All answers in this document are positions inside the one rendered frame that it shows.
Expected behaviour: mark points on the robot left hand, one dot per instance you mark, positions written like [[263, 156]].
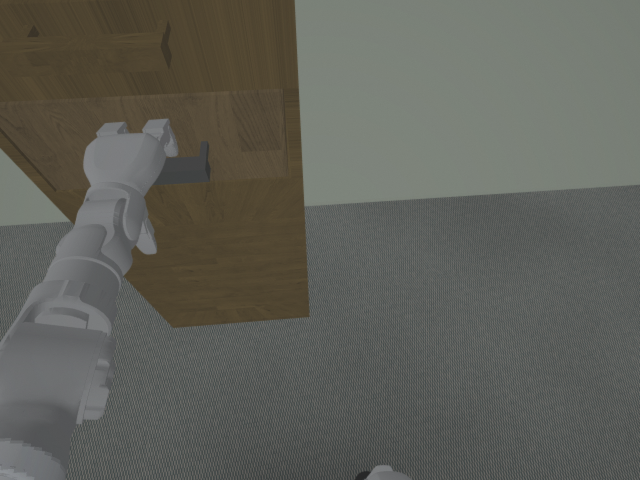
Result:
[[133, 159]]

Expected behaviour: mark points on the drawer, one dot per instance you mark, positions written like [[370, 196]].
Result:
[[245, 130]]

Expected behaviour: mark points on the handle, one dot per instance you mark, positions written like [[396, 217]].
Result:
[[85, 54], [186, 169]]

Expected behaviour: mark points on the cabinet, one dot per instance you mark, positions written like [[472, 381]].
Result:
[[228, 251]]

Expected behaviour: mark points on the robot left forearm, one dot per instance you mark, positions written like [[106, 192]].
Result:
[[83, 280]]

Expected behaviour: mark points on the robot right shin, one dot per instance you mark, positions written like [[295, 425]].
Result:
[[380, 468]]

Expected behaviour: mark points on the left robot upper arm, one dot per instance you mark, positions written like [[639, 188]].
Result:
[[51, 379]]

